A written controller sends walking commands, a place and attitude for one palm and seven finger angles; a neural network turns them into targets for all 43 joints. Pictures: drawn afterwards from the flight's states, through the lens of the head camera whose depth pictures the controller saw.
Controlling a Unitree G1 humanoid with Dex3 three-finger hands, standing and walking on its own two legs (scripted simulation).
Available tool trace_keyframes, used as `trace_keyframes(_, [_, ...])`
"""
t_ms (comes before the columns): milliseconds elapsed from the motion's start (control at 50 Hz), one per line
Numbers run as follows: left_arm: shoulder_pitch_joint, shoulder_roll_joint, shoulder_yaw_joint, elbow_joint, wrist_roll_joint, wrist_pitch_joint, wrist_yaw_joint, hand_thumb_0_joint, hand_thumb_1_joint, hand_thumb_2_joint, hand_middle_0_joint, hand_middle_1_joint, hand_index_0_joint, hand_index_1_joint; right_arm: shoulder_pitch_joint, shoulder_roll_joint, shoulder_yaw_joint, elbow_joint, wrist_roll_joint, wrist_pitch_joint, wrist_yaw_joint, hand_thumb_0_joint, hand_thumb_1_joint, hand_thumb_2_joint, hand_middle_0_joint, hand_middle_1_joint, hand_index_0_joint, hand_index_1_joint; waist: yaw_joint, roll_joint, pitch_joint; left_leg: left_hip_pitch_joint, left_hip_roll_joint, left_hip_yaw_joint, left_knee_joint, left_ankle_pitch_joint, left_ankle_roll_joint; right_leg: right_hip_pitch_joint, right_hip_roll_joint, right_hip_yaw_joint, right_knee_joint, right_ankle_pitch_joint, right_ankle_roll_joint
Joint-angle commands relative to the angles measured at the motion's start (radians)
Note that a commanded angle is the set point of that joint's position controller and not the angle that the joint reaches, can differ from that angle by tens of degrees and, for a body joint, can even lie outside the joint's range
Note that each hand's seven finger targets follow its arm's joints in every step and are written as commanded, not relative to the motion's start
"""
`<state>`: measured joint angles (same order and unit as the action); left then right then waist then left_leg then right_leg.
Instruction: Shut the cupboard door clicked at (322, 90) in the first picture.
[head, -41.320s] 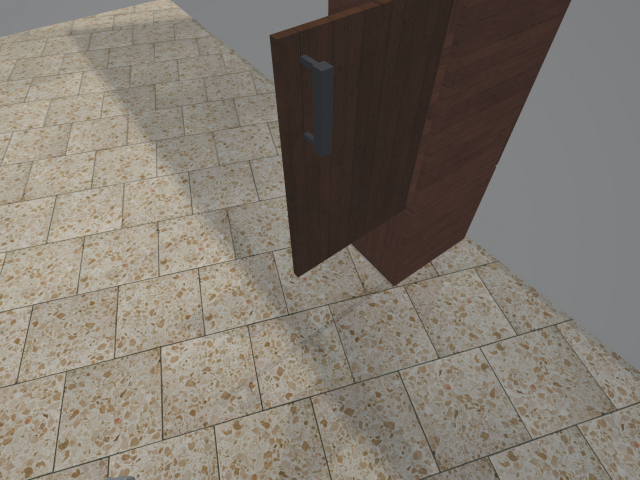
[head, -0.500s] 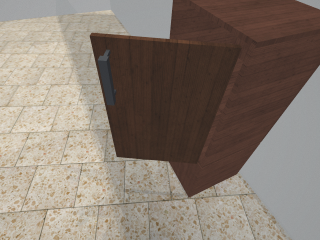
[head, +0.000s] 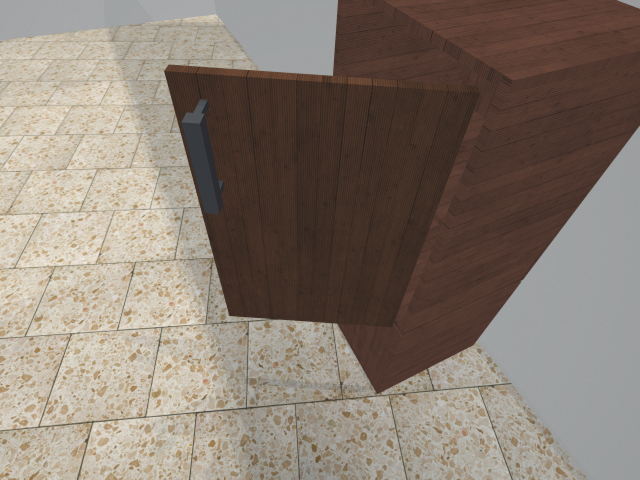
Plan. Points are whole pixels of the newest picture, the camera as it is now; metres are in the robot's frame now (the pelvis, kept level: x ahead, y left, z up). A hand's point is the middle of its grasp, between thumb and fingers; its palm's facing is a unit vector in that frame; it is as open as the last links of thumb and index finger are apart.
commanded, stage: come to a stop and stand still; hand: left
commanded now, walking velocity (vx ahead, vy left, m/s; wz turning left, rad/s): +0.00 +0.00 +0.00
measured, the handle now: (208, 159) +0.49 +0.19 +0.14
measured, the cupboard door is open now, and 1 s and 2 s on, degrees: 61 61 61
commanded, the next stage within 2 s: look again from close up in 1.20 s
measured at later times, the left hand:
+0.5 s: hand out of the picture +0.06 +0.19 -0.17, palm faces -0.02 -0.96 -0.27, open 7.4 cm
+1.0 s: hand out of the picture +0.12 +0.18 -0.16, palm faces -0.02 -0.96 -0.27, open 7.4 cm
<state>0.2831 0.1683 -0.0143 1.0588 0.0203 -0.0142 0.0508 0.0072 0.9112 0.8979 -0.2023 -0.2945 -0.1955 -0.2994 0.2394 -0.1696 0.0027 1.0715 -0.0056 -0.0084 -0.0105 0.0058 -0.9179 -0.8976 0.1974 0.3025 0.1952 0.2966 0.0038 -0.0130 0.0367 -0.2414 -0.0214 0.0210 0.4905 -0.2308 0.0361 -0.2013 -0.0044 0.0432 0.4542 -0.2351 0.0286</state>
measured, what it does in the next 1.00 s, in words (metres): shifts its weight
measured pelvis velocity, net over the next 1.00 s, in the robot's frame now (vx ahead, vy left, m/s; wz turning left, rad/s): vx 0.06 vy -0.03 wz -0.01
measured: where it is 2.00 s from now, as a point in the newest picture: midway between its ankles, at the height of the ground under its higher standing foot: outside the picture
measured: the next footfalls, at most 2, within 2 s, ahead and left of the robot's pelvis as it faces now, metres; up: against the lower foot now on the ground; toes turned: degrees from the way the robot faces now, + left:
none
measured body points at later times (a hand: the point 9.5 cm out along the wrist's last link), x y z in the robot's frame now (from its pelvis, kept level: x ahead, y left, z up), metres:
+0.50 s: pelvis +0.03 -0.02 +0.00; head +0.05 -0.02 +0.45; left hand +0.06 +0.24 -0.15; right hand +0.07 -0.27 -0.15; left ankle +0.02 +0.09 -0.74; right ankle +0.01 -0.14 -0.74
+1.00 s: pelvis +0.06 -0.03 +0.00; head +0.08 -0.03 +0.45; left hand +0.12 +0.23 -0.14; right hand +0.12 -0.28 -0.15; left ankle +0.02 +0.09 -0.74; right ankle +0.01 -0.14 -0.74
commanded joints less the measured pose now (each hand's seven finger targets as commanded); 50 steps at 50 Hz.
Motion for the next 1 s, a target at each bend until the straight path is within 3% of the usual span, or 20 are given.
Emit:
trace_keyframes(0, [0.044,0.135,0.021,-0.059,0.001,-0.014,-0.001,0.000,0.900,0.900,-0.200,-0.300,-0.200,-0.300,0.030,-0.121,-0.023,-0.111,-0.012,-0.020,-0.001,0.000,-0.900,-0.900,0.200,0.300,0.200,0.300,-0.012,0.138,-0.013,-0.027,0.116,-0.135,-0.102,-0.070,-0.002,-0.068,-0.059,0.047,-0.008,-0.114,-0.073])
trace_keyframes(60, [0.048,0.125,0.018,-0.057,0.006,-0.009,-0.010,0.000,0.900,0.900,-0.200,-0.300,-0.200,-0.300,0.017,-0.139,-0.029,-0.131,-0.010,-0.020,-0.003,0.000,-0.900,-0.900,0.200,0.300,0.200,0.300,0.001,0.082,0.042,-0.095,0.126,-0.165,-0.161,-0.158,0.018,-0.057,-0.040,0.026,0.010,-0.089,-0.068])
trace_keyframes(120, [0.039,0.138,0.019,-0.060,0.002,-0.011,-0.014,0.000,0.900,0.900,-0.200,-0.300,-0.200,-0.300,0.017,-0.166,-0.034,-0.136,-0.009,-0.020,-0.002,0.000,-0.900,-0.900,0.200,0.300,0.200,0.300,-0.004,-0.003,0.056,-0.078,0.115,-0.163,-0.178,-0.197,0.016,-0.088,-0.046,0.054,-0.009,-0.118,-0.068])
trace_keyframes(220, [0.021,0.172,0.024,-0.066,-0.001,-0.020,-0.016,0.000,0.900,0.900,-0.200,-0.300,-0.200,-0.300,0.016,-0.184,-0.034,-0.123,-0.008,-0.027,0.000,0.000,-0.900,-0.900,0.200,0.300,0.200,0.300,-0.007,-0.053,0.039,-0.016,0.101,-0.125,-0.149,-0.093,0.015,-0.100,-0.066,0.093,-0.045,-0.087,-0.072])
trace_keyframes(380, [-0.001,0.211,0.031,-0.059,-0.006,-0.028,-0.016,0.000,0.900,0.900,-0.200,-0.300,-0.200,-0.300,-0.007,-0.193,-0.029,-0.087,-0.006,-0.039,-0.006,0.000,-0.900,-0.900,0.200,0.300,0.200,0.300,-0.002,-0.029,-0.046,0.069,0.106,-0.079,-0.093,0.153,0.008,-0.018,-0.090,0.096,-0.028,0.166,-0.071])
trace_keyframes(580, [-0.048,0.241,0.034,-0.050,-0.009,-0.023,-0.018,0.000,0.900,0.900,-0.200,-0.300,-0.200,-0.300,-0.049,-0.210,-0.022,-0.050,-0.007,-0.035,-0.011,0.000,-0.900,-0.900,0.200,0.300,0.200,0.300,0.002,0.028,-0.060,0.098,0.116,-0.069,-0.093,0.233,-0.006,0.033,-0.097,0.090,-0.033,0.267,-0.072])
trace_keyframes(660, [-0.062,0.242,0.034,-0.049,-0.008,-0.022,-0.020,0.000,0.900,0.900,-0.200,-0.300,-0.200,-0.300,-0.061,-0.208,-0.021,-0.044,-0.007,-0.032,-0.013,0.000,-0.900,-0.900,0.200,0.300,0.200,0.300,0.003,0.013,-0.046,0.103,0.120,-0.064,-0.094,0.240,-0.009,0.038,-0.098,0.087,-0.046,0.292,-0.072])
trace_keyframes(980, [-0.078,0.245,0.038,-0.045,-0.010,-0.020,-0.018,0.000,0.900,0.900,-0.200,-0.300,-0.200,-0.300,-0.077,-0.220,-0.024,-0.024,-0.007,-0.029,-0.020,0.000,-0.900,-0.900,0.200,0.300,0.200,0.300,0.003,-0.004,-0.092,0.167,0.129,-0.060,-0.096,0.342,-0.017,0.086,-0.103,0.077,-0.049,0.413,-0.070])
